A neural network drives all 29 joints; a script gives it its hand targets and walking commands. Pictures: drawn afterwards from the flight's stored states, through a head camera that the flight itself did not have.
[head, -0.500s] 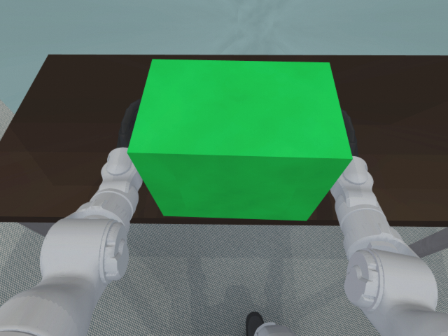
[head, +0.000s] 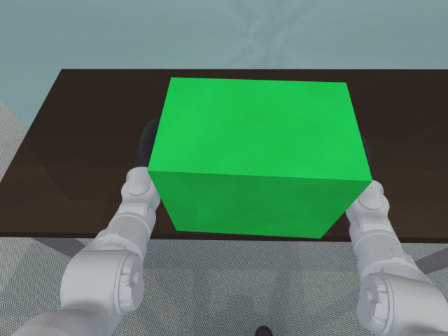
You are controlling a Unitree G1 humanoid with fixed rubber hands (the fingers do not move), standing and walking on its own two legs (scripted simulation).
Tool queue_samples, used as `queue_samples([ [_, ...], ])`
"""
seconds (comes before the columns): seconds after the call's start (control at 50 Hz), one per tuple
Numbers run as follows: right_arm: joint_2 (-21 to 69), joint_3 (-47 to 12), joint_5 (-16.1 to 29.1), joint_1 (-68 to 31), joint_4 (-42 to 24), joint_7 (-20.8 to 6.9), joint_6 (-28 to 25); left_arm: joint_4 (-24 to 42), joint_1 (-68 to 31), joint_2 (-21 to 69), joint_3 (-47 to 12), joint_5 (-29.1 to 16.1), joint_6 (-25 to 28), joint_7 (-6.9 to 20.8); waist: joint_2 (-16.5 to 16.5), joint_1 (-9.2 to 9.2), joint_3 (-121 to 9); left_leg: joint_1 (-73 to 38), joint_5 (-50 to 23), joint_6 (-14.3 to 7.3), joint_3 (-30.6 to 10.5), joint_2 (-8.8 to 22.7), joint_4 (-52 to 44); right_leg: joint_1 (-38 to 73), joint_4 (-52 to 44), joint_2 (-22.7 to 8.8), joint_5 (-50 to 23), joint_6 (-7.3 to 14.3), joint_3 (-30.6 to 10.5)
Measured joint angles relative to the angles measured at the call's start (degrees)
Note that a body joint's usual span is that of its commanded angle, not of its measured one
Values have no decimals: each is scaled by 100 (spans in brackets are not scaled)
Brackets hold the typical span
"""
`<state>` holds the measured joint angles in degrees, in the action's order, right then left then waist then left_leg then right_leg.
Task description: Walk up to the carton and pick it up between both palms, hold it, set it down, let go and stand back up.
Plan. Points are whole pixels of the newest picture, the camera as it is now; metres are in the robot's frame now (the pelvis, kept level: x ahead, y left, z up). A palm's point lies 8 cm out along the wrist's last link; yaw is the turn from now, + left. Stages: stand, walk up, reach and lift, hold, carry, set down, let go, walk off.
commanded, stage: reach and lift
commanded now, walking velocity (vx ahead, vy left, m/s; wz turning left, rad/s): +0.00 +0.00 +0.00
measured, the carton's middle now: (252, 164) +0.40 -0.08 +0.03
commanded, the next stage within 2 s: none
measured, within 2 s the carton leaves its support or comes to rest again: leaves its support in 0.22 s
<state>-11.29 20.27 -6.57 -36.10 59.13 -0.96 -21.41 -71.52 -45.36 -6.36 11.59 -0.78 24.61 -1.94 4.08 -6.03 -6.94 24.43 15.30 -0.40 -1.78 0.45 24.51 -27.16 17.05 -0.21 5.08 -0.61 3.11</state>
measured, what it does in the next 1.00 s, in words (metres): stands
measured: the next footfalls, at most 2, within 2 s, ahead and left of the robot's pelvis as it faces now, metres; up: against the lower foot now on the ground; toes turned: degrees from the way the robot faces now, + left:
none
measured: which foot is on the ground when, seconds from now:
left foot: down 0.00-1.00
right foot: down 0.00-1.00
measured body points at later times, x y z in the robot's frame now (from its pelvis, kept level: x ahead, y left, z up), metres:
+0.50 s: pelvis -0.03 -0.01 +0.00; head +0.06 +0.01 +0.44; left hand +0.43 +0.12 +0.06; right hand +0.35 -0.27 +0.05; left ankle -0.05 +0.11 -0.74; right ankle +0.02 -0.13 -0.74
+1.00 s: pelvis -0.03 +0.01 +0.00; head +0.08 +0.02 +0.43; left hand +0.49 +0.07 +0.10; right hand +0.31 -0.28 +0.04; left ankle -0.05 +0.11 -0.74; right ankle +0.02 -0.13 -0.74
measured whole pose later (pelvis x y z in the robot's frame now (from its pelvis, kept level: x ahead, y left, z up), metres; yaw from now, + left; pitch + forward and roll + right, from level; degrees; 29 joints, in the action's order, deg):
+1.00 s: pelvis -0.03 +0.01 +0.00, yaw -2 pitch +20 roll -2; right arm -1.2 27.4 -6.9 -35.7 58.0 10.8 -37.9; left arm -83.2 -65.9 -16.0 5.3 3.1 30.3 6.7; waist 0.9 -11.1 -6.1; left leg 32.8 12.3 -0.8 0.8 0.2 25.1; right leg -33.3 11.4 -0.6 -2.0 -1.3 1.5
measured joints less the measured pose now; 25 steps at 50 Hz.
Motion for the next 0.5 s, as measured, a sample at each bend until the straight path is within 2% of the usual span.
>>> queue_samples([
  [0.22, -3, 316, -409, -160, 692, 203, -957, -385, -217, -47, 96, 200, 518, 29, -163, 51, -12, 110, -105, 6, 21, 17, -38, -37, -194, 12, -190, 10, 10],
  [0.36, 31, 571, -535, -311, 1063, 328, -1510, -350, -361, -124, 88, 365, 683, 42, -318, 75, -40, 343, -248, 34, 33, 19, -70, -216, -336, 11, -388, 42, 21],
  [0.5, 222, 833, -774, -421, 1325, 623, -1976, -605, -626, -405, -139, 328, 935, 189, -370, -113, -185, 683, -383, 58, -5, 0, -63, -513, -373, -14, -524, 70, 79],
])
